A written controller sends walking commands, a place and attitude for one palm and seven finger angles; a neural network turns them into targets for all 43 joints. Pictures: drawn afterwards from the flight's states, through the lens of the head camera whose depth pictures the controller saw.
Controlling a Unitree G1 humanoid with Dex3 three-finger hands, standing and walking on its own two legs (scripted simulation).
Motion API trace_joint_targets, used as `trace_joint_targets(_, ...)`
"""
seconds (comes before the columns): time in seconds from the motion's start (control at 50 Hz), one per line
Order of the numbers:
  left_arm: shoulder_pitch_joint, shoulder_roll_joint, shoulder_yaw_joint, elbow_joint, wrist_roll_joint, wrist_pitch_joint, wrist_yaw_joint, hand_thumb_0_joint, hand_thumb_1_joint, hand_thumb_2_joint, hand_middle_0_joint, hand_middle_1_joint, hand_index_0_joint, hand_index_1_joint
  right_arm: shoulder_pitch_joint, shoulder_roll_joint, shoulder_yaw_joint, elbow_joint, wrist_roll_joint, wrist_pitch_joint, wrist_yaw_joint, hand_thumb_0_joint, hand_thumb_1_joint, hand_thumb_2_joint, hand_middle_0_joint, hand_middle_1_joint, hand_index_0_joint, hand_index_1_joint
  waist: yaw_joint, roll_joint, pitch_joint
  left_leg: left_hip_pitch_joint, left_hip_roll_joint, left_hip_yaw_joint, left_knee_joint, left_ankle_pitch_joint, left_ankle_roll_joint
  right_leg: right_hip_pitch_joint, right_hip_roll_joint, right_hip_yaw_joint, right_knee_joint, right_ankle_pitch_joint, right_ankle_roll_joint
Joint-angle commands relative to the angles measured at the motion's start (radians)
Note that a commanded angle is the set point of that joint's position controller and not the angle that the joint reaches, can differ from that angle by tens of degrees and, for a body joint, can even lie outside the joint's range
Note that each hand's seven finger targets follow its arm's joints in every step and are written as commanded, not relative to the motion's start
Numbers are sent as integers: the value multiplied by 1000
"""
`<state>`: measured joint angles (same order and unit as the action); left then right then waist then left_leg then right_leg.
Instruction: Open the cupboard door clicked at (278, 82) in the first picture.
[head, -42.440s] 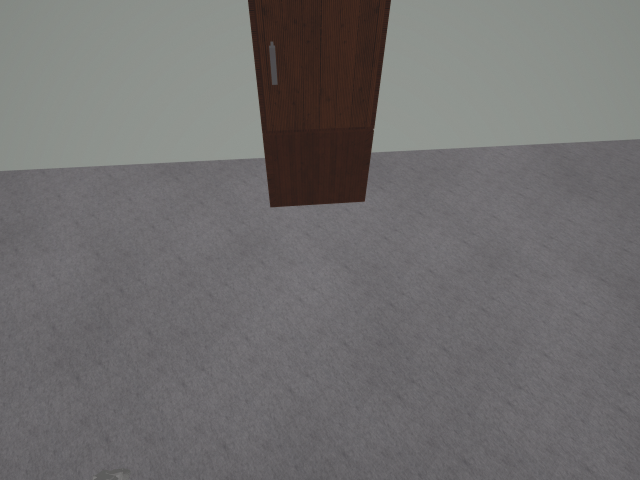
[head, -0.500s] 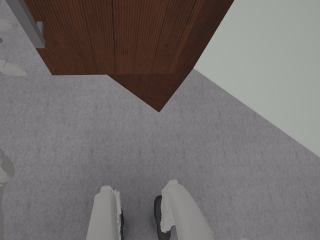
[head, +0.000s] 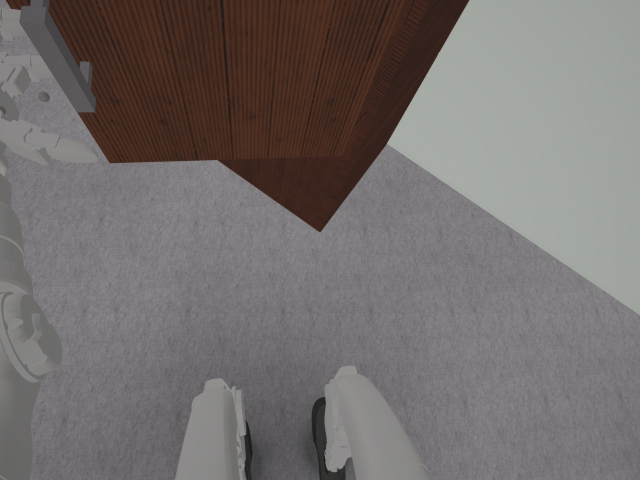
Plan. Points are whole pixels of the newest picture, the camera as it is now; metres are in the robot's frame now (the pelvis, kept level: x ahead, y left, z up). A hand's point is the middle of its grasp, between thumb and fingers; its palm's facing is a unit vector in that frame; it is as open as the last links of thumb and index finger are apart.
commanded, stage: slide the fingers in behind the handle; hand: left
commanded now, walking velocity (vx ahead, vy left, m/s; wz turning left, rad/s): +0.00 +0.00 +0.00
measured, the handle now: (65, 50) +0.58 +0.24 +0.06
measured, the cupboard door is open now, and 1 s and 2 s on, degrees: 42 42 42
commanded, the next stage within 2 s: close the thumb around the handle in 1.00 s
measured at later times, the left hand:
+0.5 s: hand (84, 94) +0.53 +0.22 +0.05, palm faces +0.05 -1.00 -0.02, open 14.0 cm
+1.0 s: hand (86, 95) +0.53 +0.22 +0.05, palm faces +0.06 -1.00 -0.01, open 14.0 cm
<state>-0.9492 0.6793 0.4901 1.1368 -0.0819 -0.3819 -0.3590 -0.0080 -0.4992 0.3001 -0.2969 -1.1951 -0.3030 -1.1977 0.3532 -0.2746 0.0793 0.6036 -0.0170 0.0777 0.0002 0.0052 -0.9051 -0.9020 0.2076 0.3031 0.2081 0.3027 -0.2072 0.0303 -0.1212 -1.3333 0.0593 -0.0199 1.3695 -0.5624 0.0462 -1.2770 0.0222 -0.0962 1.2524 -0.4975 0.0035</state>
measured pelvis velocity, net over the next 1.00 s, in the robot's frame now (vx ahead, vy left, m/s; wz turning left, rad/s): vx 0.00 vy -0.01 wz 0.00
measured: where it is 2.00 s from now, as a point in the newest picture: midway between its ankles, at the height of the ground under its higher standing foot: (285, 469)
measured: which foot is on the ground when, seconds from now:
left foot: down 0.00-1.00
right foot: down 0.00-1.00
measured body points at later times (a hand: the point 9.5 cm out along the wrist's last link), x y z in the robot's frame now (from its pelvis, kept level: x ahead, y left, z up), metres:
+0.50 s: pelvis +0.00 -0.01 +0.00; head +0.18 +0.03 +0.41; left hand +0.52 +0.27 +0.06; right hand +0.02 -0.27 -0.10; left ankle +0.03 +0.09 -0.60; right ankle +0.04 -0.13 -0.60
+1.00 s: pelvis +0.00 -0.01 +0.00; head +0.18 +0.03 +0.41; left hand +0.52 +0.27 +0.06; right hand +0.02 -0.28 -0.10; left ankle +0.03 +0.09 -0.60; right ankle +0.04 -0.13 -0.60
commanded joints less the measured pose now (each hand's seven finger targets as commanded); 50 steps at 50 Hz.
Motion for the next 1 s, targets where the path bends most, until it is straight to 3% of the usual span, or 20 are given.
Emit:
trace_joint_targets(0.0, -393, 237, 17, -214, -26, -73, 11, 0, -500, 300, -300, -1200, -300, -1200, 193, -211, -85, -19, -6, -8, -10, 0, -900, -900, 200, 300, 200, 300, -3, 226, -578, 595, -2, -106, -169, 486, -28, 158, 29, 24, -127, 244, -29)
trace_joint_targets(0.1, -380, 231, 20, -204, -18, -81, 35, 0, -500, 300, -300, -1200, -300, -1200, 184, -206, -84, -25, -5, -6, -8, 0, -900, -900, 200, 300, 200, 300, 1, 198, -555, 554, -8, -91, -174, 451, -24, 190, 27, 32, -133, 240, -29)
trace_joint_targets(0.12, -378, 225, 13, -209, -16, -86, 38, 0, -500, 300, -300, -1200, -300, -1200, 178, -203, -83, -30, -6, -7, -6, 0, -900, -900, 200, 300, 200, 300, 7, 216, -551, 547, -10, -87, -178, 448, -25, 199, 27, 33, -133, 239, -30)
trace_joint_targets(0.18, -398, 175, -21, -189, -14, -97, 47, 0, -500, 300, -300, -1200, -300, -1200, 173, -201, -85, -24, -6, -6, -4, 0, -900, -900, 200, 300, 200, 300, -12, 206, -524, 555, -8, -94, -178, 426, -26, 156, 27, 29, -133, 217, -30)
trace_joint_targets(0.3, -437, 195, -17, -143, -1, -101, 69, 0, -500, 300, -300, -1200, -300, -1200, 170, -203, -80, -24, -7, -9, -8, 0, -900, -900, 200, 300, 200, 300, -23, 177, -511, 486, -15, -81, -165, 364, -18, 173, 26, 39, -129, 197, -28)
trace_joint_targets(0.36, -440, 187, -22, -172, 4, -111, 71, 0, -500, 300, -300, -1200, -300, -1200, 175, -201, -81, -26, -11, -11, -5, 0, -900, -900, 200, 300, 200, 300, -9, 226, -577, 536, -15, -86, -162, 413, -23, 175, 25, 38, -116, 220, -32)
trace_joint_targets(0.42, -427, 132, -51, -182, -4, -104, 71, 0, -500, 300, -300, -1200, -300, -1200, 178, -198, -88, -25, -11, -6, -1, 0, -900, -900, 200, 300, 200, 300, -14, 217, -592, 564, -13, -88, -159, 448, -25, 175, 25, 36, -120, 244, -30)
trace_joint_targets(0.5, -420, 174, -12, -188, -9, -90, 82, 0, -500, 300, -300, -1200, -300, -1200, 181, -197, -86, -28, -9, 0, 0, 0, -900, -900, 200, 300, 200, 300, -4, 180, -591, 505, -17, -72, -156, 436, -17, 238, 26, 45, -123, 268, -26)
trace_joint_targets(0.54, -431, 166, -15, -214, -6, -100, 93, 0, -500, 300, -300, -1200, -300, -1200, 182, -190, -85, -28, -11, -3, 2, 0, -900, -900, 200, 300, 200, 300, -1, 201, -602, 512, -18, -70, -154, 451, -16, 242, 27, 47, -118, 282, -28)
trace_joint_targets(0.56, -422, 135, -45, -190, 5, -98, 96, 0, -500, 300, -300, -1200, -300, -1200, 182, -189, -86, -25, -10, -1, 5, 0, -900, -900, 200, 300, 200, 300, -11, 194, -586, 517, -17, -73, -160, 438, -19, 226, 27, 44, -124, 268, -27)
trace_joint_targets(0.6, -419, 152, -28, -152, 4, -91, 105, 0, -500, 300, -300, -1200, -300, -1200, 181, -190, -84, -23, -9, -1, 3, 0, -900, -900, 200, 300, 200, 300, -21, 143, -531, 453, -18, -62, -156, 381, -11, 240, 29, 51, -137, 244, -22)
trace_joint_targets(0.64, -440, 183, -9, -173, 5, -101, 106, 0, -500, 300, -300, -1200, -300, -1200, 183, -191, -83, -25, -11, -4, 0, 0, -900, -900, 200, 300, 200, 300, -12, 173, -551, 455, -20, -62, -158, 382, -11, 249, 28, 54, -129, 244, -27)
trace_joint_targets(0.66, -429, 178, -15, -175, 9, -104, 102, 0, -500, 300, -300, -1200, -300, -1200, 183, -190, -82, -26, -11, -4, 1, 0, -900, -900, 200, 300, 200, 300, -7, 181, -581, 467, -22, -60, -156, 395, -12, 259, 27, 55, -128, 255, -26)
trace_joint_targets(0.7, -404, 156, -25, -169, 3, -105, 94, 0, -500, 300, -300, -1200, -300, -1200, 180, -188, -85, -27, -11, -6, 3, 0, -900, -900, 200, 300, 200, 300, -5, 190, -575, 481, -21, -60, -157, 412, -15, 252, 27, 54, -129, 266, -27)
trace_joint_targets(0.72, -389, 177, -6, -156, -1, -102, 92, 0, -500, 300, -300, -1200, -300, -1200, 181, -190, -83, -26, -9, -5, 3, 0, -900, -900, 200, 300, 200, 300, -2, 164, -563, 463, -20, -56, -156, 413, -13, 269, 28, 54, -130, 275, -26)
trace_joint_targets(0.82, -401, 186, -7, -145, -3, -101, 83, 0, -500, 300, -300, -1200, -300, -1200, 180, -193, -82, -28, -6, -6, 1, 0, -900, -900, 200, 300, 200, 300, -10, 149, -544, 435, -21, -57, -156, 375, -10, 263, 29, 56, -132, 250, -24)
trace_joint_targets(0.86, -410, 203, 3, -178, 0, -110, 81, 0, -500, 300, -300, -1200, -300, -1200, 184, -194, -83, -28, -8, -6, -1, 0, -900, -900, 200, 300, 200, 300, 0, 191, -588, 479, -19, -61, -154, 419, -13, 258, 27, 54, -119, 274, -27)
trace_joint_targets(0.88, -401, 175, -13, -175, -5, -107, 79, 0, -500, 300, -300, -1200, -300, -1200, 179, -191, -85, -30, -7, -8, 1, 0, -900, -900, 200, 300, 200, 300, -3, 199, -584, 487, -20, -59, -154, 420, -14, 248, 27, 54, -123, 273, -26)
trace_joint_targets(0.92, -391, 194, 1, -169, -8, -103, 78, 0, -500, 300, -300, -1200, -300, -1200, 179, -195, -83, -29, -6, -6, 1, 0, -900, -900, 200, 300, 200, 300, -1, 179, -563, 468, -18, -59, -157, 407, -14, 257, 29, 53, -127, 266, -25)
trace_joint_targets(0.98, -409, 153, -32, -167, -7, -101, 75, 0, -500, 300, -300, -1200, -300, -1200, 176, -193, -85, -27, -5, -6, 1, 0, -900, -900, 200, 300, 200, 300, -13, 186, -552, 483, -17, -66, -158, 401, -15, 224, 29, 47, -127, 250, -26)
